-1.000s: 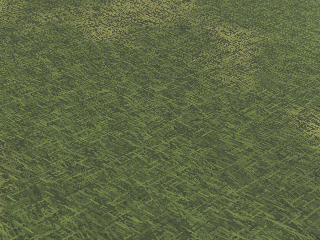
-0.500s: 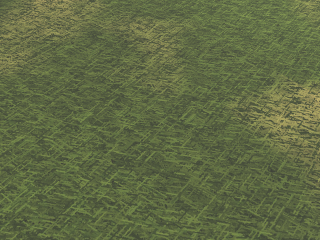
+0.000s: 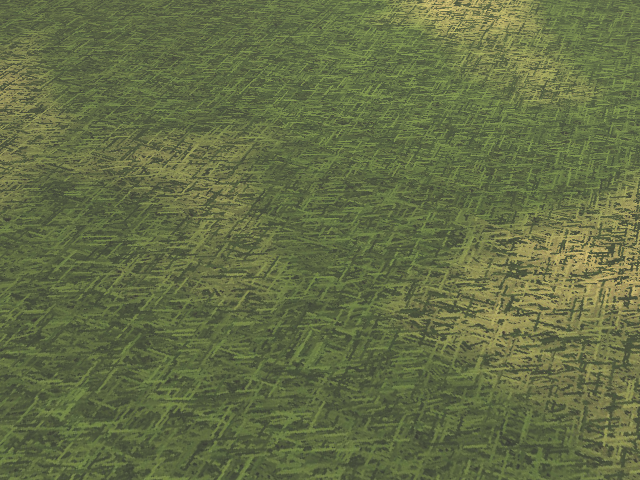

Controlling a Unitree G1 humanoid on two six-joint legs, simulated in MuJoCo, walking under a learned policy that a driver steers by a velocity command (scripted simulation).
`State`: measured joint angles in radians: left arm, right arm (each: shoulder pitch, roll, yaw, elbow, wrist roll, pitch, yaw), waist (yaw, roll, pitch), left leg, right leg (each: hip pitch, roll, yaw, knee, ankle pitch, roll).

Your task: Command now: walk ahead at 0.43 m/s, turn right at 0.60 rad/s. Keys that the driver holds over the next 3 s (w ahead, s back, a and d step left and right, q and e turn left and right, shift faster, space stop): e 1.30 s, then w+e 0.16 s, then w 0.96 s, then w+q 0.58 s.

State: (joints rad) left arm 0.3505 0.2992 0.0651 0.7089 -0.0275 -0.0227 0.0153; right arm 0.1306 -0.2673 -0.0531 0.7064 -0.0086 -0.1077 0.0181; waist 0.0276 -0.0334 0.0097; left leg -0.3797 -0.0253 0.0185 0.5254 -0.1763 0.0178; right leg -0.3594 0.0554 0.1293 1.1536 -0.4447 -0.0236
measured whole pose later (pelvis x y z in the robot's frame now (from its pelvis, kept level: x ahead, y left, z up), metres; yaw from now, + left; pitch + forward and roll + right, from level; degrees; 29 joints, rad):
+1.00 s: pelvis +0.20 +0.00 +0.01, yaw -36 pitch +1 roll -1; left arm 0.21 0.35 0.11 0.63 -0.02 0.07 0.03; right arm 0.17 -0.26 -0.05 0.71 -0.02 0.01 -0.04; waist -0.01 -0.04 0.04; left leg -0.25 0.04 0.05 0.45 -0.23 0.01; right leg -0.56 0.05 0.09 1.14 -0.37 0.08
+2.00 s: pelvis +0.31 -0.17 +0.02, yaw -58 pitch +2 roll +0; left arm 0.15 0.29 0.05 0.67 -0.01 -0.07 -0.02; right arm 0.43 -0.25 -0.04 0.81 0.01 -0.07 0.01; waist -0.08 -0.04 0.02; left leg -0.02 -0.03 0.00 0.25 -0.26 0.04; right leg -0.65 -0.07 0.04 0.77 -0.06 0.02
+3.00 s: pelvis +0.63 -0.63 +0.02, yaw -42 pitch +2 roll +0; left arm 0.11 0.31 0.04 0.73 0.02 -0.09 0.01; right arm 0.37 -0.27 -0.05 0.69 0.01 -0.04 0.00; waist -0.05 -0.02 0.04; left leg -0.19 -0.13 -0.11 0.36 -0.18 0.10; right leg -0.66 -0.09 0.11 0.82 -0.10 0.05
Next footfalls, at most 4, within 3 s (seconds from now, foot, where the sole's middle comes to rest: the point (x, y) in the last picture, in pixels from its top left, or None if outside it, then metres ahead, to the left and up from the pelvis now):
0.36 right None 0.25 -0.15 -0.77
0.78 left None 0.31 0.07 -0.77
1.22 right None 0.13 -0.13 -0.77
1.70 left None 0.37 -0.08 -0.77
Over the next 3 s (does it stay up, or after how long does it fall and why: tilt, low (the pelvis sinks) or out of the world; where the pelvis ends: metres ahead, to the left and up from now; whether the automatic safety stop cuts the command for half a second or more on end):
stays up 0.63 -0.63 0.02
